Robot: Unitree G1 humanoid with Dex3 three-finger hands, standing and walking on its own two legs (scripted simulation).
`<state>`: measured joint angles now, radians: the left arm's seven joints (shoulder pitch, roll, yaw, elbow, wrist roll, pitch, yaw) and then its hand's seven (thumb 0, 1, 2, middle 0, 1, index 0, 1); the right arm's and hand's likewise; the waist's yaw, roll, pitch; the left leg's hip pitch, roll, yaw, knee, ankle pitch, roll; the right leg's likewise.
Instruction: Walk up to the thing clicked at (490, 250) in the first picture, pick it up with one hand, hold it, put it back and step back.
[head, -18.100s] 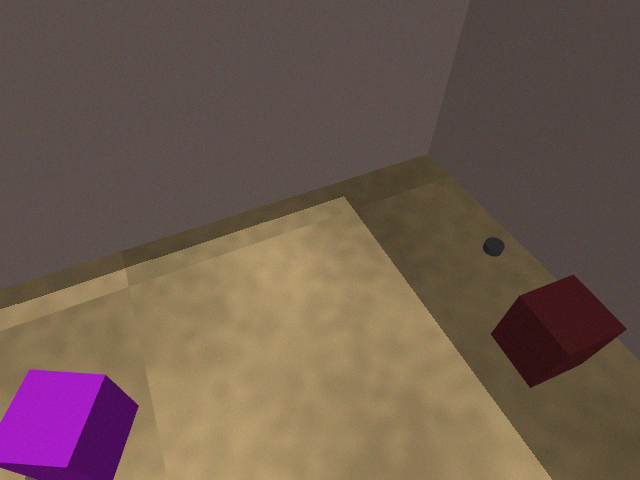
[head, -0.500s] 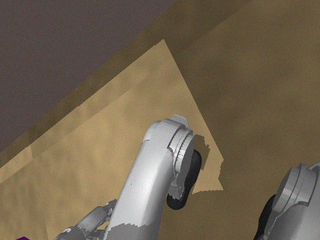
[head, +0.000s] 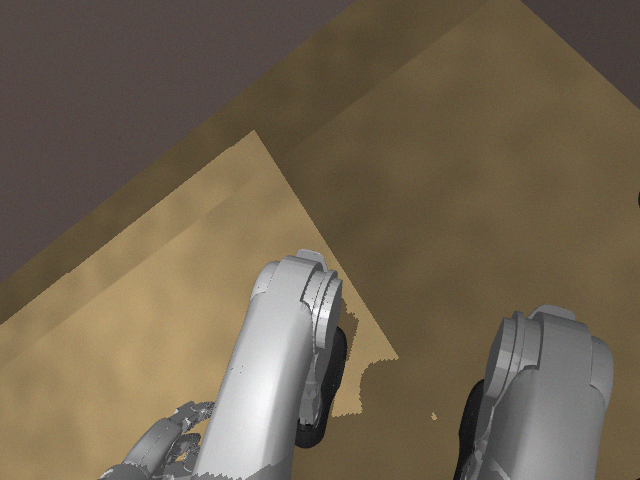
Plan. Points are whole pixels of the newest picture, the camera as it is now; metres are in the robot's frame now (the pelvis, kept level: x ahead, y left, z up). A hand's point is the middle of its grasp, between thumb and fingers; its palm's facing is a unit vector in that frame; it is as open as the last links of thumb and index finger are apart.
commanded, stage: settle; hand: right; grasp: from above
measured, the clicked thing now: out of the picture +0.47 -0.33 -0.20
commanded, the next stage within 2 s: lift in 0.16 s
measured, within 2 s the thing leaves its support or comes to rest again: neither
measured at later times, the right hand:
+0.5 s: hand out of the picture +0.45 -0.32 -0.12, palm faces -0.46 +0.10 -0.88, open 9.5 cm
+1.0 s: hand out of the picture +0.38 -0.32 +0.05, palm faces -0.42 +0.11 -0.90, open 9.5 cm
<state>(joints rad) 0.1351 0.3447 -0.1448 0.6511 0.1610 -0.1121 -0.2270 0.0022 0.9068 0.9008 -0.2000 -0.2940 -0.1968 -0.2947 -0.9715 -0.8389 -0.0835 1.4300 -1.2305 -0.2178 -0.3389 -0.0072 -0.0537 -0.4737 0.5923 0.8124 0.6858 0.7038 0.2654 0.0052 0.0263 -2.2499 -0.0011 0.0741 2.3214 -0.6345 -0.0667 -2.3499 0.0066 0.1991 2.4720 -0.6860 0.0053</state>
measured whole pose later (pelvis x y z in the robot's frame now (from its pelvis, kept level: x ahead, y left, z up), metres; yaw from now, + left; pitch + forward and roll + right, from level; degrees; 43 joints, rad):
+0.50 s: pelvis +0.00 +0.00 +0.03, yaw -3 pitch +35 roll +9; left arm 0.21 0.32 -0.06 0.67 0.11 -0.01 -0.15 0.00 0.91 0.90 -0.20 -0.29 -0.20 -0.30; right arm -0.92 -0.75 -0.09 1.27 -1.18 -0.18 -0.21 -0.01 -0.04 -0.48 0.61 0.80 0.70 0.69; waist 0.23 -0.04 -0.05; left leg -2.22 0.02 0.04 2.24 -0.63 -0.06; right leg -2.30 0.01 0.15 2.35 -0.66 0.01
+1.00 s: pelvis +0.00 +0.00 +0.14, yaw -7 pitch +33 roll +6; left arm 0.15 0.28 0.03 0.62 0.01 0.06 -0.05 0.01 0.91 0.90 -0.20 -0.29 -0.20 -0.30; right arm -0.58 -0.61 0.00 0.78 -1.03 -0.11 -0.05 -0.01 -0.06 -0.48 0.59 0.80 0.68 0.71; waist 0.10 -0.06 -0.17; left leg -1.89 0.04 0.01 1.93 -0.62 -0.06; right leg -1.94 -0.01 0.08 2.01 -0.65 0.00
